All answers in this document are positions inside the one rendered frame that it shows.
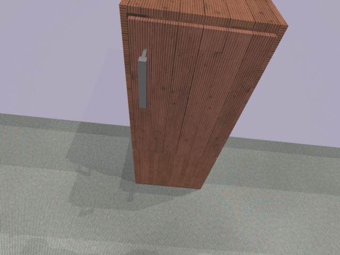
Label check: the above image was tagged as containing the cupboard door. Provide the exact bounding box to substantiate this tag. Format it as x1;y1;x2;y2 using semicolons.
127;16;277;158

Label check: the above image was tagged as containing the handle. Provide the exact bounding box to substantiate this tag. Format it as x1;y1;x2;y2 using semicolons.
138;49;147;108

